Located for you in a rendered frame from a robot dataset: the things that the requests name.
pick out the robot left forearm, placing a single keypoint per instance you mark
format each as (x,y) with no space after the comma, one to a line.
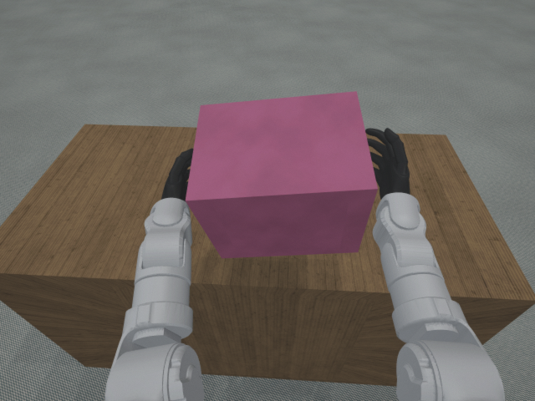
(160,312)

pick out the carton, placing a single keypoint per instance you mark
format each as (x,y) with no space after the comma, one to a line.
(282,177)

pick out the robot left upper arm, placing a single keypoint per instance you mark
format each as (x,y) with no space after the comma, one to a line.
(170,372)

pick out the robot right upper arm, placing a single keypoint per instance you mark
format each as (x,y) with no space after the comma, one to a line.
(446,371)

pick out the robot right forearm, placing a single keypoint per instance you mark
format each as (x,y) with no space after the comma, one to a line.
(423,308)

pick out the robot right hand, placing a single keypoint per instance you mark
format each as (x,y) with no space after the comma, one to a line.
(393,175)

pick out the pedestal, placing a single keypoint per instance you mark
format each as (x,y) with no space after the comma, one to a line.
(68,255)

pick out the robot left hand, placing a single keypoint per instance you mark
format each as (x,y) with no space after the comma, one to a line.
(176,183)

